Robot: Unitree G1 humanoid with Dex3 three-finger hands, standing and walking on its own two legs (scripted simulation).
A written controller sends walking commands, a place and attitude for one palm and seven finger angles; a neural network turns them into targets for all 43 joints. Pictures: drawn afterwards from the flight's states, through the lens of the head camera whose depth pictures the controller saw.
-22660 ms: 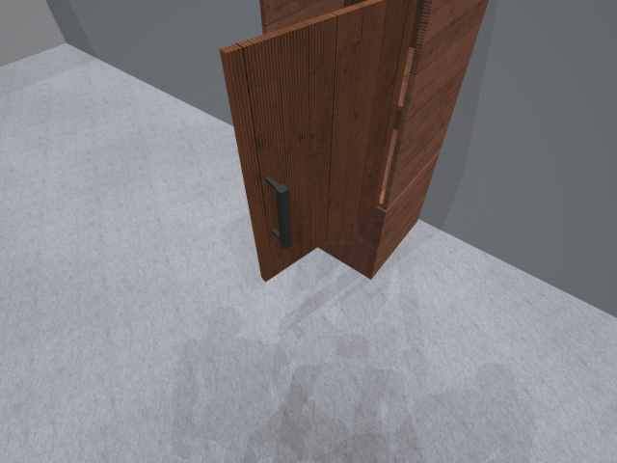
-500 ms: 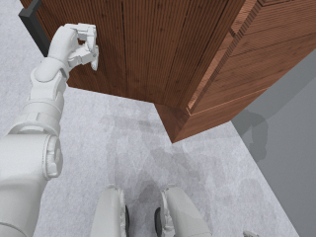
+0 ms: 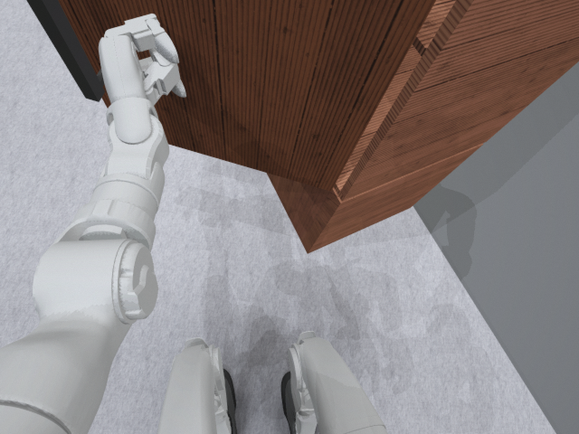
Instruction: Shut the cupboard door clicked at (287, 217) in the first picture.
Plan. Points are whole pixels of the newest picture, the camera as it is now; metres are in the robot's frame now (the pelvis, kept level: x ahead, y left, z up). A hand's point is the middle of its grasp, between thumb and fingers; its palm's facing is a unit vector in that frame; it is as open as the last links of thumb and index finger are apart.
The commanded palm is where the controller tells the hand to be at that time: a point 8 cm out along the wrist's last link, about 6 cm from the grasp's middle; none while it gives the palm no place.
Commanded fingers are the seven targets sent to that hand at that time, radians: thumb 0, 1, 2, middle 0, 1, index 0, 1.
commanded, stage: pull the fist back off the door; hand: left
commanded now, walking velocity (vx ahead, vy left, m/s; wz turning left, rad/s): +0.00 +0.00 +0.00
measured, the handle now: (75, 35) +0.62 +0.21 +0.07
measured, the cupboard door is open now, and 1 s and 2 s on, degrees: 50 50 50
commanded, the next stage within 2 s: draw the hand back to the body in 0.66 s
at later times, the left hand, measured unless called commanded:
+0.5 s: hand (191, 120) +0.49 +0.07 +0.07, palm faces +0.11 -0.99 -0.04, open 3.1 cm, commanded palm +0.45 +0.11 +0.07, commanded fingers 0.00 0.90 0.90 -1.30 -1.50 -1.30 -1.50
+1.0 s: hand (159, 143) +0.43 +0.10 +0.11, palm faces +0.14 -0.99 -0.07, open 3.1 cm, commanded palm +0.38 +0.15 +0.13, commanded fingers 0.00 0.90 0.90 -1.30 -1.50 -1.30 -1.50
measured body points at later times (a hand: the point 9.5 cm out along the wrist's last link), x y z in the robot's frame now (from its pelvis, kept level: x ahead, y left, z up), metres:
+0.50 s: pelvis +0.03 -0.02 +0.04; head +0.17 -0.02 +0.47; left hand +0.48 +0.13 +0.08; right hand +0.08 -0.29 -0.09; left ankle +0.06 +0.09 -0.57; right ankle +0.03 -0.11 -0.57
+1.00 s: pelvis +0.02 -0.03 +0.07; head +0.13 -0.05 +0.50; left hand +0.42 +0.15 +0.12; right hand +0.11 -0.26 -0.08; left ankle +0.06 +0.09 -0.57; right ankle +0.03 -0.11 -0.57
